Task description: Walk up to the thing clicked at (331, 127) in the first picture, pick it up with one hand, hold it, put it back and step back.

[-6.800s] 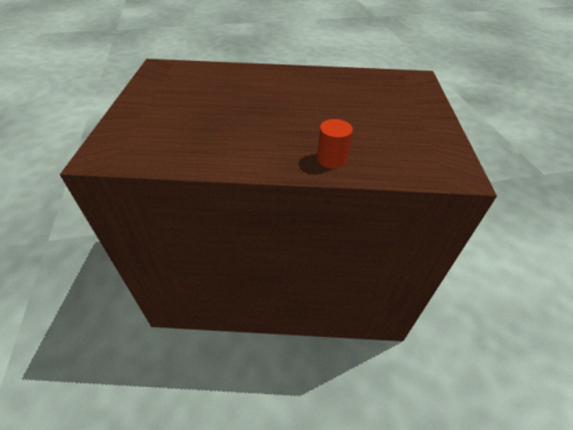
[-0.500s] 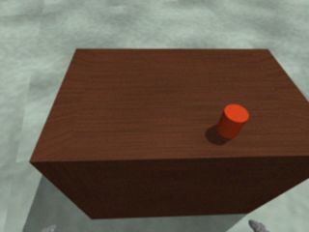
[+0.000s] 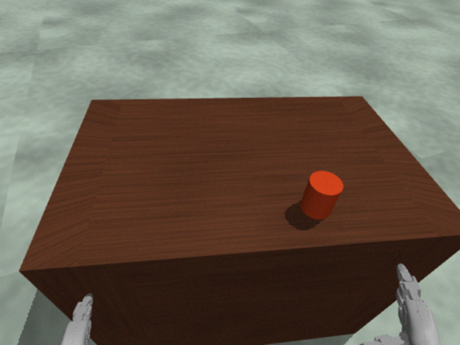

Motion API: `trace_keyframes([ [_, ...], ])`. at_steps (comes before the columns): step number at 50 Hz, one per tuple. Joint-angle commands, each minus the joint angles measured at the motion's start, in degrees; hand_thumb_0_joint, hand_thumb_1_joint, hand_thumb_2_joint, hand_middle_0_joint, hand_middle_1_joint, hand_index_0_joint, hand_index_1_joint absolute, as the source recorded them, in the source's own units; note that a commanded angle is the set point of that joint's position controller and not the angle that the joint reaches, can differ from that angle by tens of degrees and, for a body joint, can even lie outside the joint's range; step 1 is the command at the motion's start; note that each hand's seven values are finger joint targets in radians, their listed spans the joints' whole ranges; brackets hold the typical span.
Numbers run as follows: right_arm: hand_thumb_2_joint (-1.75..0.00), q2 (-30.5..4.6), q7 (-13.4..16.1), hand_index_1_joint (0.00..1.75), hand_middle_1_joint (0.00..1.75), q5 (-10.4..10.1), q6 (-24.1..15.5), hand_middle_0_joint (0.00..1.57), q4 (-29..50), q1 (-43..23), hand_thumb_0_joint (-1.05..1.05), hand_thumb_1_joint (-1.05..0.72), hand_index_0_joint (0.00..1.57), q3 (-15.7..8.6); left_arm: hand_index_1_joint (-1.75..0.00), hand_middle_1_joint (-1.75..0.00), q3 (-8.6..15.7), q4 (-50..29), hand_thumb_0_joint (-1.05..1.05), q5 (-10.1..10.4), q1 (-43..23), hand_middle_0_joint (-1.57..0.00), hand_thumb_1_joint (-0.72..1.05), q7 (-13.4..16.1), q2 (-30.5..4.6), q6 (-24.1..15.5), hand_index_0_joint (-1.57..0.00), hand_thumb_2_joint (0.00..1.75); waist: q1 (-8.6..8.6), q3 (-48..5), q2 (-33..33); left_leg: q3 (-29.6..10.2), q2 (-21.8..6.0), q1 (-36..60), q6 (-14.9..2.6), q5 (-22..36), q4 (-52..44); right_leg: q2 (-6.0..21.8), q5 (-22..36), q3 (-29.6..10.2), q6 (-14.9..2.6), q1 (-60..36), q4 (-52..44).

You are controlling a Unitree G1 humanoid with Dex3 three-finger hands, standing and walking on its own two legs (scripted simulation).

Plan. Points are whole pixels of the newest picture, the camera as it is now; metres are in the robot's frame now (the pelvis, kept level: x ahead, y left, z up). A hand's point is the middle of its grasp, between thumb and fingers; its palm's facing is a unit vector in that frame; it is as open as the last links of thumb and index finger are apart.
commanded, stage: rise first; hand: right
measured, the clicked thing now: (320, 195) +0.44 -0.21 +0.02
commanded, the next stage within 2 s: go down in 1.20 s
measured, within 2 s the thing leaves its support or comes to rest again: neither
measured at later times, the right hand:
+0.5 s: hand (411, 316) +0.17 -0.25 +0.07, palm faces +0.31 +0.87 -0.39, open 17.7 cm
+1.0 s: hand (434, 313) +0.16 -0.25 +0.11, palm faces +0.34 +0.84 -0.43, open 17.7 cm
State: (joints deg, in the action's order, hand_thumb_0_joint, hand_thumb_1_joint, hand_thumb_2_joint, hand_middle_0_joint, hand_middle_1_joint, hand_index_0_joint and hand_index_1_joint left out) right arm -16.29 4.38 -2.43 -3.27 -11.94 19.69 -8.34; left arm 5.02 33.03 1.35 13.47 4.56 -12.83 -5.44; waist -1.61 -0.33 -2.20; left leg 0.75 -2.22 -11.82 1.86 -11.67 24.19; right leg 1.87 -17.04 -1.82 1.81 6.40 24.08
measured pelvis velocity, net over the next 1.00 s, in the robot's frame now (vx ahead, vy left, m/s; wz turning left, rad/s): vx -0.03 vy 0.00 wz -0.01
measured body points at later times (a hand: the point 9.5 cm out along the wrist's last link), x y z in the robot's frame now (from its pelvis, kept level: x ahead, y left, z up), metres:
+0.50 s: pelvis -0.02 +0.00 +0.00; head -0.03 +0.02 +0.45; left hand +0.15 +0.27 -0.08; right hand +0.15 -0.30 +0.10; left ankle +0.01 +0.14 -0.74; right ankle -0.05 -0.14 -0.74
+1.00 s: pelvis -0.03 +0.00 +0.00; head -0.04 +0.02 +0.45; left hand +0.13 +0.27 -0.09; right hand +0.14 -0.30 +0.14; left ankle +0.01 +0.14 -0.74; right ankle -0.05 -0.14 -0.74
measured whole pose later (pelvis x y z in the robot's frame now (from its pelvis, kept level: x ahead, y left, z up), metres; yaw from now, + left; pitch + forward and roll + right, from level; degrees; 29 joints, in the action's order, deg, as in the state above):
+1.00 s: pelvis -0.03 +0.00 +0.00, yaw -1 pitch -4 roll +0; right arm -18.5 0.9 -2.0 -15.6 9.5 25.0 -17.8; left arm 10.4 37.7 0.7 14.1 1.9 -12.6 -8.2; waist -2.4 3.0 -2.8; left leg 1.3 -2.8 -10.2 1.6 -9.7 24.2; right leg 1.3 -14.8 -2.5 1.9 5.1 24.0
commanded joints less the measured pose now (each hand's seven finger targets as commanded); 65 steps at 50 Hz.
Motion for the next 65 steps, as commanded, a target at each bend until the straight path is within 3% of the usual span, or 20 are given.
trace_keyframes([
  [1, -0.03, -10.2, 0.0, 0.06, 0.06, -0.2, -3.8, 0.03, 12.9, 2.5, 0.00, 0.61, 0.04, -7.1, -0.05, -0.05, 2.9, -5.0, 0.00, 0.0, -1.1, -0.05, -0.54, -0.3, -6.4, -2.2, -0.05, 0.03, -0.74, -2.4, -0.8, 4.0, 1.9, 6.9, -1.74, 12.5, -1.8, -2.1, 18.0, 3.8, -1.42, 4.1, -3.3],
  [6, -0.03, -10.8, -1.7, 0.06, 0.06, -0.7, -5.3, 0.03, 19.7, 1.3, 0.00, 0.61, 0.04, -9.2, -0.05, -0.04, 4.8, -5.4, 0.00, 0.2, 0.8, -0.05, -0.54, -1.7, -7.4, -1.7, -0.05, 0.03, 0.43, -1.6, 1.0, 4.0, 1.8, 6.1, -1.29, 12.1, -2.3, -2.3, 16.6, 4.2, -1.97, 3.6, -3.3],
  [10, -0.03, -11.5, -1.7, 0.06, 0.06, -0.5, -6.4, 0.04, 24.0, -0.2, 0.00, 0.61, 0.04, -10.3, -0.05, -0.05, 7.8, -8.2, 0.00, -0.2, -6.6, -0.05, -0.56, -1.4, -11.3, -2.6, -0.05, 0.04, -0.30, -3.5, 2.2, 4.1, 1.6, 6.7, -1.37, 12.5, -1.9, -2.0, 17.7, 3.3, -1.65, 2.4, -3.2],
  [13, -0.03, -10.9, -1.2, 0.06, 0.06, -0.3, -7.9, 0.04, 27.1, -1.1, 0.00, 0.61, 0.04, -10.1, -0.06, -0.05, 6.0, -7.7, 0.00, -0.5, -8.9, -0.05, -0.57, -1.1, -9.2, -3.3, -0.04, 0.06, -1.30, -3.1, 2.2, 4.2, 1.6, 7.3, -1.61, 8.5, -2.1, -1.9, 14.3, 2.8, -1.65, 2.8, -3.7],
  [16, -0.03, -9.9, -1.2, 0.06, 0.06, 0.1, -9.1, 0.04, 28.3, 2.0, 0.00, 0.61, 0.04, -9.1, -0.06, -0.05, 3.2, -9.2, 0.00, -0.6, -6.9, -0.05, -0.56, -1.1, -6.2, -3.7, -0.04, 0.06, -1.46, -4.8, 2.1, 4.3, 1.6, 8.5, -1.75, 10.3, -1.6, -1.9, 16.6, 2.9, -1.55, 2.1, -3.4],
  [17, -0.03, -10.9, -1.2, 0.06, 0.06, 0.2, -9.5, 0.04, 27.9, 2.7, 0.00, 0.61, 0.04, -10.5, -0.06, -0.05, 2.4, -6.2, 0.00, -0.6, -3.8, -0.05, -0.57, -1.3, -4.4, -3.4, -0.04, 0.06, -1.94, -3.5, 1.1, 4.1, 1.4, 8.6, -1.71, 9.7, -1.9, -2.3, 15.8, 3.2, -1.67, 2.9, -3.2],
  [22, -0.03, -12.8, -1.8, 0.06, 0.06, -0.1, -10.6, 0.04, 29.9, 3.2, 0.00, 0.61, 0.04, -13.4, -0.05, -0.04, 7.6, -4.7, 0.00, -0.7, -3.3, -0.05, -0.56, -1.3, -9.7, -3.6, -0.04, 0.05, -1.38, -1.0, -1.1, 4.1, 1.2, 6.9, -1.64, 6.2, -2.9, -2.7, 11.7, 3.7, -1.73, 4.2, -4.5],
  [25, -0.03, -11.9, -2.2, 0.06, 0.06, -0.4, -11.5, 0.04, 31.2, 3.5, 0.00, 0.61, 0.04, -13.2, -0.05, -0.04, 6.8, -4.4, 0.00, -0.4, -4.4, -0.05, -0.56, -1.9, -7.6, -4.1, -0.04, 0.05, -1.22, 0.2, -1.6, 4.3, 1.4, 6.3, -1.81, 4.9, -3.3, -2.6, 10.4, 3.4, -1.81, 5.2, -4.6],
  [28, -0.03, -10.2, -2.6, 0.06, 0.06, -0.3, -12.5, 0.04, 32.4, 3.2, 0.00, 0.61, 0.04, -11.2, -0.05, -0.04, 3.1, -4.9, 0.00, -0.3, -5.5, -0.05, -0.57, -2.6, -4.1, -4.5, -0.04, 0.05, -1.08, 0.8, -0.8, 4.3, 1.5, 6.2, -1.82, 4.0, -3.5, -2.4, 9.4, 3.4, -1.93, 5.7, -4.8],
  [31, -0.03, -12.2, -2.4, 0.06, 0.06, -0.2, -13.1, 0.04, 32.5, 0.0, 0.00, 0.60, 0.05, -13.3, -0.05, -0.04, 7.8, -6.6, 0.00, -0.5, -5.5, -0.05, -0.57, -1.6, -9.3, -5.1, -0.04, 0.05, 0.28, -0.4, 1.7, 4.3, 1.5, 5.7, -1.50, 2.4, -4.0, -2.5, 7.7, 3.1, -2.18, 3.9, -5.1],
  [34, -0.03, -12.8, -2.2, 0.06, 0.06, -0.3, -13.7, 0.04, 31.7, -1.5, 0.00, 0.61, 0.05, -14.3, -0.05, -0.04, 8.5, -7.4, 0.00, -0.6, -5.7, -0.05, -0.56, -1.3, -9.8, -5.8, -0.04, 0.05, 0.19, 0.0, 1.2, 4.2, 1.4, 5.4, -1.50, 0.7, -4.2, -2.8, 5.8, 3.0, -2.32, 3.9, -5.4],
  [37, -0.03, -11.9, -2.5, 0.06, 0.06, -0.2, -14.4, 0.04, 31.9, -0.2, 0.00, 0.61, 0.05, -14.0, -0.05, -0.04, 5.4, -5.2, 0.00, -0.5, -4.1, -0.05, -0.56, -2.0, -5.7, -5.9, -0.04, 0.05, -1.10, 1.2, 0.3, 4.5, 1.3, 5.5, -1.73, -0.1, -4.1, -2.9, 5.5, 3.1, -2.22, 4.9, -5.7],
  [44, -0.04, -13.6, -2.6, 0.06, 0.06, -0.5, -15.8, 0.04, 32.7, 0.6, 0.00, 0.61, 0.05, -16.5, -0.05, -0.04, 9.0, -5.5, 0.00, -0.5, -4.2, -0.05, -0.57, -2.1, -9.2, -6.2, -0.04, 0.06, -1.13, -1.1, 0.5, 4.4, 1.3, 7.0, -1.68, 2.5, -3.8, -2.9, 7.8, 3.1, -2.13, 4.5, -5.3],
  [47, -0.04, -13.0, -2.7, 0.06, 0.06, -0.5, -16.2, 0.04, 33.5, 1.4, 0.00, 0.60, 0.05, -16.2, -0.06, -0.04, 6.1, -4.4, 0.00, -0.4, -7.0, -0.05, -0.57, -2.5, -5.9, -6.1, -0.04, 0.07, -2.43, 0.1, -0.1, 4.3, 1.3, 7.0, -1.76, 1.3, -4.1, -3.0, 7.1, 3.1, -2.14, 5.7, -5.3],
  [51, -0.04, -13.6, -2.5, 0.06, 0.06, -0.4, -16.8, 0.04, 34.8, 1.0, 0.00, 0.59, 0.05, -16.5, -0.06, -0.05, 8.0, -4.7, 0.00, -0.5, -6.4, -0.05, -0.57, -2.1, -8.0, -6.1, -0.04, 0.07, -1.44, -1.7, 0.7, 4.4, 1.4, 7.5, -1.68, 3.4, -3.8, -2.8, 9.1, 2.9, -2.07, 4.3, -4.9],
  [53, -0.04, -13.5, -2.6, 0.06, 0.06, -0.3, -17.0, 0.04, 34.6, 2.2, 0.00, 0.59, 0.05, -16.4, -0.06, -0.05, 5.6, -3.8, 0.00, -0.5, -6.7, -0.05, -0.58, -2.4, -5.5, -5.9, -0.04, 0.08, -2.17, -1.6, 0.1, 4.2, 1.2, 8.0, -1.71, 4.3, -3.7, -2.9, 10.1, 3.1, -2.09, 4.4, -4.7],
  [56, -0.05, -14.1, -2.6, 0.06, 0.06, -0.4, -17.1, 0.04, 35.0, 0.9, 0.00, 0.58, 0.05, -17.1, -0.06, -0.05, 8.3, -3.6, 0.00, -0.6, -5.7, -0.05, -0.58, -1.9, -8.5, -5.8, -0.04, 0.08, -1.15, -1.2, 1.0, 4.3, 1.2, 7.2, -1.57, 3.1, -4.2, -2.9, 8.7, 3.1, -2.26, 3.7, -5.1],
  [61, -0.05, -13.5, -3.0, 0.06, 0.06, -0.7, -17.1, 0.04, 35.9, 2.3, 0.00, 0.57, 0.05, -17.1, -0.06, -0.05, 9.0, -4.6, 0.00, -0.3, -4.6, -0.05, -0.58, -2.3, -8.7, -5.8, -0.04, 0.08, -0.88, -0.8, 0.8, 4.8, 1.6, 6.9, -1.73, 4.3, -3.8, -2.7, 10.0, 3.0, -2.01, 3.7, -5.4],
  [63, -0.05, -11.9, -3.5, 0.06, 0.06, -0.8, -17.2, 0.04, 35.3, 3.7, 0.00, 0.56, 0.05, -15.8, -0.06, -0.05, 6.5, -3.7, 0.00, -0.1, -4.0, -0.05, -0.58, -2.8, -5.6, -5.6, -0.04, 0.09, -1.15, 1.4, 0.3, 4.8, 1.5, 6.3, -1.72, 3.0, -4.2, -2.8, 8.8, 3.3, -2.08, 4.4, -5.5],
  [65, -0.06, -12.4, -3.5, 0.06, 0.06, -0.8, -17.0, 0.04, 34.5, 3.0, 0.00, 0.57, 0.05, -16.3, -0.06, -0.05, 8.3, -2.5, 0.00, -0.1, -4.1, -0.05, -0.58, -2.7, -7.1, -5.3, -0.04, 0.09, -0.85, 1.2, 1.1, 4.8, 1.5, 6.2, -1.57, 3.1, -4.2, -2.8, 8.7, 3.1, -2.17, 4.4, -5.6],
])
